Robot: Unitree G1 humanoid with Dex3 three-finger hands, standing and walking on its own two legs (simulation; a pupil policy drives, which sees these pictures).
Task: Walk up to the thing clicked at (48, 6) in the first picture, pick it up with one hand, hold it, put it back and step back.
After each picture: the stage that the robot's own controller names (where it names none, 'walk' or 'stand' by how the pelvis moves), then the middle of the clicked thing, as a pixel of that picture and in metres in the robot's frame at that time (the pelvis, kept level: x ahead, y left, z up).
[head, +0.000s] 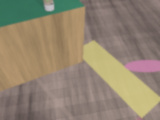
stand; (48, 1) +1.05 +0.24 -0.07
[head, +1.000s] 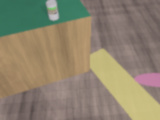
walk; (52, 10) +0.95 +0.24 -0.07
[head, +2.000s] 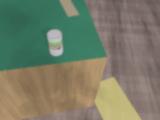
walk; (55, 43) +0.57 +0.17 -0.04
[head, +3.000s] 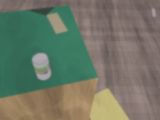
stand; (42, 66) +0.47 +0.19 -0.07
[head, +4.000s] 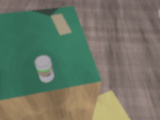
stand; (44, 69) +0.45 +0.18 -0.07
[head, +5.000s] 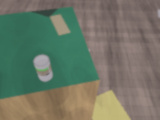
stand; (43, 68) +0.46 +0.19 -0.07
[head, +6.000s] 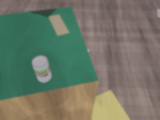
stand; (42, 69) +0.46 +0.19 -0.07
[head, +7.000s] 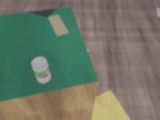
rise first; (41, 70) +0.45 +0.20 -0.07
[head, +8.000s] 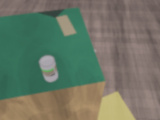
rise first; (49, 69) +0.45 +0.19 -0.07
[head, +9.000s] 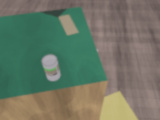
go down; (51, 68) +0.46 +0.18 -0.07
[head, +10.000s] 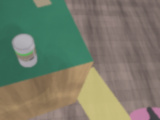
go down; (26, 51) +0.46 +0.17 -0.02
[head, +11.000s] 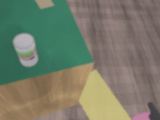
approach; (26, 50) +0.46 +0.17 -0.01
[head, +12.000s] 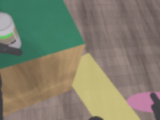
close; (5, 34) +0.49 +0.19 +0.03
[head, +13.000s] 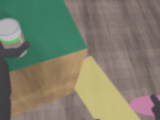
lift; (12, 39) +0.47 +0.18 +0.03
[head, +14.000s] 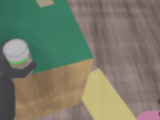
lift; (20, 59) +0.40 +0.18 +0.05
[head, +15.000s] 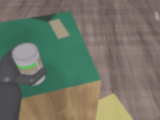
hold; (30, 65) +0.32 +0.16 +0.15
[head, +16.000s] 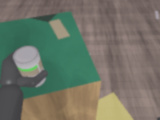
hold; (31, 67) +0.33 +0.16 +0.14
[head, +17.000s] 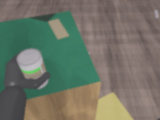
hold; (34, 69) +0.33 +0.16 +0.12
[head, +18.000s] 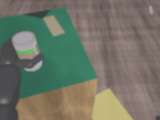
crouch; (28, 52) +0.40 +0.18 +0.13
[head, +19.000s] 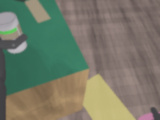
lower; (11, 33) +0.47 +0.20 +0.11
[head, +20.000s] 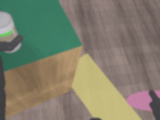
lower; (5, 33) +0.49 +0.18 +0.04
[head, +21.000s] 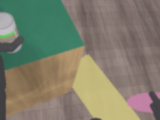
lower; (6, 34) +0.49 +0.18 +0.04
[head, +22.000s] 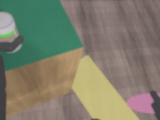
lower; (6, 33) +0.49 +0.18 +0.04
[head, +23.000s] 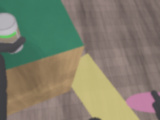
lower; (8, 34) +0.49 +0.18 +0.03
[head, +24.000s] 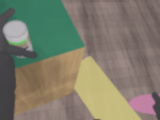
withdraw; (19, 40) +0.48 +0.15 +0.02
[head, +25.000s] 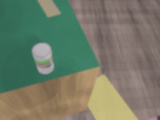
sink last; (43, 59) +0.44 +0.14 -0.01
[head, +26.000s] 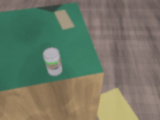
stand; (53, 62) +0.48 +0.16 -0.03
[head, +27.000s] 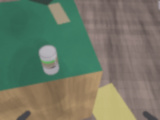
stand; (49, 60) +0.46 +0.15 -0.02
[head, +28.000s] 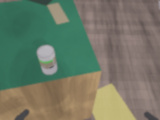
stand; (47, 60) +0.46 +0.16 -0.01
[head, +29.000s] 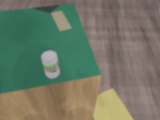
stand; (51, 64) +0.46 +0.15 -0.04
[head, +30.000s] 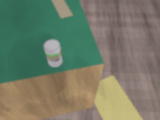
walk; (53, 53) +0.49 +0.14 -0.06
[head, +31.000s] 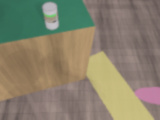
walk; (51, 16) +0.69 +0.16 -0.05
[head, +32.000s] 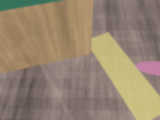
walk; out of the picture +1.02 +0.20 -0.05
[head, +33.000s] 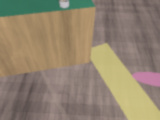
stand; out of the picture +1.07 +0.14 -0.06
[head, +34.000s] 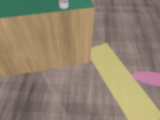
stand; out of the picture +1.08 +0.14 -0.07
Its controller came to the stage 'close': yes
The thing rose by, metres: 0.22
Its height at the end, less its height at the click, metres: +0.00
